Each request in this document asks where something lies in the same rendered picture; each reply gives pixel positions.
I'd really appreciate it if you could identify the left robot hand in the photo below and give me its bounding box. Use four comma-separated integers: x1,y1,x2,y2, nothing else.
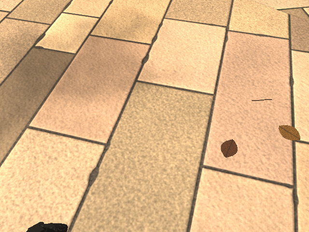
26,221,68,232

